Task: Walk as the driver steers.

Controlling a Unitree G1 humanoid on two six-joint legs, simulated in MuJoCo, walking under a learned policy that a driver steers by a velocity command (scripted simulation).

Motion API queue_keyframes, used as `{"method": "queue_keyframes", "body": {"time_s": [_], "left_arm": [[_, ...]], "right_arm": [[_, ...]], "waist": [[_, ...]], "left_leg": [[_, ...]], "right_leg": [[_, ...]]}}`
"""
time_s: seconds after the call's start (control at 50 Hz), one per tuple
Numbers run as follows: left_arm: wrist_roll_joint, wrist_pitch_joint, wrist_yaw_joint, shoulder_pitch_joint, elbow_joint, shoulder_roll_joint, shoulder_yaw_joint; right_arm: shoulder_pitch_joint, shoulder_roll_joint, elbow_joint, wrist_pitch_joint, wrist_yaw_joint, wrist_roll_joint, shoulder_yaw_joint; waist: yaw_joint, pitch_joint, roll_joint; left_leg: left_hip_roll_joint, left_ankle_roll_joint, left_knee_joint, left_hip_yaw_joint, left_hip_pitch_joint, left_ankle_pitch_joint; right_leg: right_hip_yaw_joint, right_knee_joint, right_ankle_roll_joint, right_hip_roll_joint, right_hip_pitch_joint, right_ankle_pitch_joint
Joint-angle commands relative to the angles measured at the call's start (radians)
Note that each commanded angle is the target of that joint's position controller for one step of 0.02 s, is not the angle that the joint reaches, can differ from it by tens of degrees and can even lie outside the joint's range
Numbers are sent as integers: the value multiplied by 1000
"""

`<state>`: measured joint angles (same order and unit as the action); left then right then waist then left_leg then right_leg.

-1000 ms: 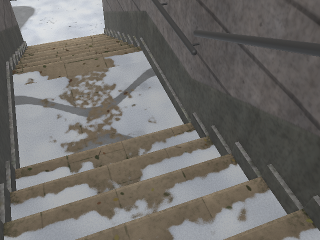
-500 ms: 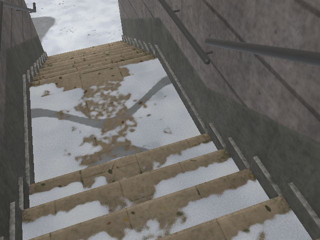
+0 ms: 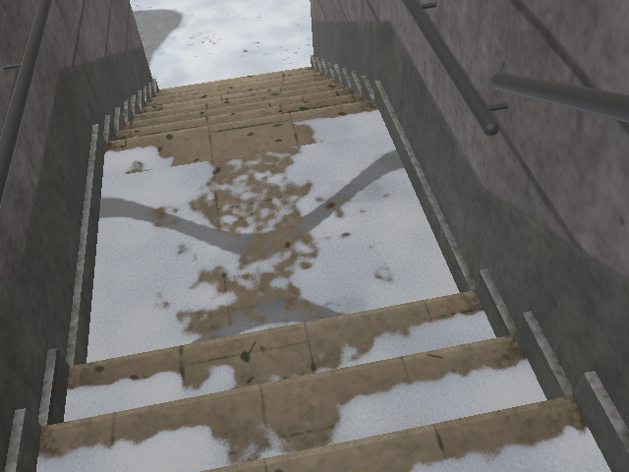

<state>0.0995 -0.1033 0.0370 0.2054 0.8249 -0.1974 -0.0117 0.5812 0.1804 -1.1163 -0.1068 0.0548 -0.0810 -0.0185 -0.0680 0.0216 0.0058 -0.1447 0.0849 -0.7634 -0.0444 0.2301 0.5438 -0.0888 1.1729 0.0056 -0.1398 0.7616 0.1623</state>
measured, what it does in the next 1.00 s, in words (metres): goes down, turning left: right foot 0.15 m lower, then left foot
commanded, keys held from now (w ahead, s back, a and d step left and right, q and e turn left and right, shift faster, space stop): w+q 0.70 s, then w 0.28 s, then w+e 0.02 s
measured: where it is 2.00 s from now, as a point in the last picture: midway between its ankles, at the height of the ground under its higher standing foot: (217, 399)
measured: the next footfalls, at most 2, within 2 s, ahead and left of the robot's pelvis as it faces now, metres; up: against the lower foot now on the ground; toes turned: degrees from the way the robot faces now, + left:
right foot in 0.06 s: +0.22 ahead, -0.20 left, -0.15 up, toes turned +5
left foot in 0.46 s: +0.30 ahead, +0.13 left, -0.15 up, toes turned +23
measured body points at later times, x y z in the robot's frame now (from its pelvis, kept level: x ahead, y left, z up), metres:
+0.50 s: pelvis +0.25 +0.02 -0.17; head +0.25 +0.02 +0.28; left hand +0.05 +0.18 -0.31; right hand +0.51 -0.12 -0.26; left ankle +0.27 +0.12 -0.85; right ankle +0.19 -0.20 -0.82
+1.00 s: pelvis +0.50 +0.09 -0.28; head +0.50 +0.09 +0.17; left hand +0.42 +0.33 -0.41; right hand +0.63 -0.11 -0.42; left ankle +0.40 +0.19 -0.77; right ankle +0.53 +0.00 -1.00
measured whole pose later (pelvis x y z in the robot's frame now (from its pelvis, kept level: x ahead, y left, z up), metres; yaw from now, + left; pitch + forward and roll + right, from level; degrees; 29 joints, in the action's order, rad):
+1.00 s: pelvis +0.50 +0.09 -0.28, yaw +32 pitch +2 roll -2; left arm 0.11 -0.09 0.06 0.33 0.88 -0.25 0.02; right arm 0.42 0.24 -0.91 -0.08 0.07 -0.07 0.04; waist 0.00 0.05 -0.02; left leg -0.06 0.04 -1.90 -0.13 0.81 0.41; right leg 0.06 0.59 0.06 0.06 0.27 0.35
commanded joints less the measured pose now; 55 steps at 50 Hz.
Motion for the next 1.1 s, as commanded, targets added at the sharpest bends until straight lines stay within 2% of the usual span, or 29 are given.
{"method": "queue_keyframes", "body": {"time_s": [0.02,0.1,0.12,0.14,0.16,0.18,0.2,0.22,0.26,0.3,0.32,0.4,0.46,0.48,0.5,0.54,0.6,0.66,0.74,0.84,0.88,0.9,0.92,1.0,1.02,1.04,1.06,1.08,1.1], "left_arm": [[0,19,0,280,35,1,-26],[-24,39,-2,76,0,-143,9],[-70,40,7,334,78,-289,60],[-4,41,-3,431,79,-185,55],[15,22,2,408,104,-215,66],[32,33,20,523,156,-173,67],[26,30,8,591,159,-126,38],[36,33,23,519,106,-170,41],[18,10,7,512,139,-52,24],[-29,14,-24,494,166,-15,8],[-25,-7,-52,390,173,39,-5],[50,-61,-14,197,115,-213,48],[-15,-72,-4,54,53,-293,84],[-4,-65,12,129,26,-220,88],[2,-59,29,254,15,-115,54],[-58,-48,0,-3,-95,-93,40],[-20,5,-52,113,-33,-67,26],[33,29,-31,220,15,1,-20],[-25,45,20,-2,-91,-110,6],[-41,42,12,-86,-98,-148,7],[-34,5,10,324,17,-249,75],[1,5,18,442,48,-257,73],[10,24,34,392,10,-281,91],[37,-2,26,243,89,16,1],[17,-28,9,160,75,33,-4],[-167,-27,-21,158,92,-100,27],[-180,-27,-35,137,78,-132,27],[-15,-59,13,91,75,-133,18],[17,-74,24,6,31,-200,43]], "right_arm": [[-260,142,218,-83,-17,-4,-8],[26,168,140,-65,-51,91,-35],[84,188,130,-57,-15,-11,-73],[-62,229,173,-66,-19,46,-75],[8,98,189,-65,15,10,-41],[-95,129,206,-39,42,5,-32],[-36,16,241,-32,54,-5,-30],[-78,83,262,-24,62,24,-37],[-383,70,413,-3,48,59,-18],[-376,23,486,29,-6,21,25],[-400,-32,506,54,-13,-29,58],[-245,92,393,68,31,16,4],[-84,295,328,7,38,32,-99],[99,411,256,-30,10,16,-129],[205,405,231,-43,3,-2,-110],[117,247,222,-82,49,59,-57],[-254,124,265,-47,55,29,9],[-373,6,288,-37,-20,-7,56],[-233,201,250,-52,-38,-17,28],[-123,236,208,-4,4,15,21],[-62,165,178,3,60,-48,47],[142,-24,139,1,73,-11,83],[66,46,237,1,65,31,79],[-168,85,291,11,1,-5,65],[-175,66,284,21,8,-39,76],[-472,126,398,59,-44,55,25],[-505,82,411,72,-51,57,46],[-339,-3,331,61,18,-36,100],[-127,33,269,68,46,-73,86]], "waist": [[160,-141,102],[40,-185,133],[70,32,204],[258,-39,-11],[160,-53,38],[277,-104,43],[212,112,139],[192,33,124],[189,-38,79],[131,-142,154],[97,-153,138],[2,-187,153],[-123,-49,45],[-129,136,-241],[-90,303,-209],[-125,-89,-98],[108,-98,0],[145,-29,-33],[84,-62,-48],[9,-122,-26],[152,97,54],[108,286,274],[184,221,178],[48,-121,-28],[18,-133,2],[10,-190,-56],[23,-153,-76],[6,-1,146],[-77,-50,61]], "left_leg": [[59,133,45,-125,821,-234],[-11,111,-287,-174,317,-4],[-86,-17,-535,5,490,-189],[-37,46,-592,-74,286,-189],[-42,69,-615,-153,476,-213],[-21,67,-873,-199,462,-101],[-37,72,-1116,-126,533,144],[69,43,-1329,-83,706,169],[172,27,-1240,18,940,16],[292,-38,-978,-105,919,77],[404,-22,-644,-180,888,-158],[168,-25,-416,221,-85,-428],[86,13,-116,185,-267,-446],[174,122,80,-67,-564,-576],[316,270,174,-439,-711,-613],[443,335,322,-720,-328,-86],[424,349,226,-619,255,-87],[209,211,108,-313,548,-79],[140,141,16,-144,765,201],[221,192,-241,-420,217,1],[147,75,-700,-308,401,-387],[16,-45,-1196,-103,796,238],[1,-92,-1372,-102,1131,216],[239,-13,-960,-184,1108,-456],[291,-8,-715,-125,996,-552],[222,-82,-363,30,646,-517],[221,-85,-172,47,384,-664],[249,-73,-356,34,212,-824],[204,-69,-456,68,81,-858]], "right_leg": [[57,-242,-42,16,-669,-525],[209,-1048,-59,113,-493,-460],[-178,-738,134,-117,-838,-262],[238,-860,63,98,-778,-279],[241,-721,49,99,-946,-358],[171,-769,110,27,-928,-399],[-54,-619,214,-173,-1120,-575],[-210,-603,349,-321,-1009,-772],[-70,-610,245,-198,-913,-769],[-394,-760,355,-494,-617,-535],[-249,-775,225,-385,-585,-262],[159,-901,91,-198,227,515],[245,-395,49,-137,-35,99],[316,71,4,23,53,230],[135,294,18,111,168,443],[-51,379,40,145,474,367],[-97,284,-17,52,183,255],[-70,25,-14,44,-94,-292],[141,-344,-87,121,-598,-297],[69,-952,2,110,-492,-296],[66,-732,171,38,-1028,-460],[-133,-450,390,-172,-1435,-1027],[-454,-575,481,-314,-1444,-769],[-226,-744,308,-139,-697,-251],[-160,-783,292,-58,-534,-189],[-123,-892,236,-62,-277,-403],[-74,-892,201,-14,-165,-475],[23,-865,248,89,-50,-105],[16,-776,260,98,75,-11]]}}
Velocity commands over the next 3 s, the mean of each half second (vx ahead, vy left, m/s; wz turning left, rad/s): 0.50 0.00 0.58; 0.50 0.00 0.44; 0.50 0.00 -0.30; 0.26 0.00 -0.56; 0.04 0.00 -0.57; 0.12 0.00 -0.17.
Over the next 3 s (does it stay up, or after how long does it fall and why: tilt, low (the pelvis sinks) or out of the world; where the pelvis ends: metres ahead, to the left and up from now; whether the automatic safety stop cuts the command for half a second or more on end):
stays up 1.12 0.40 -0.58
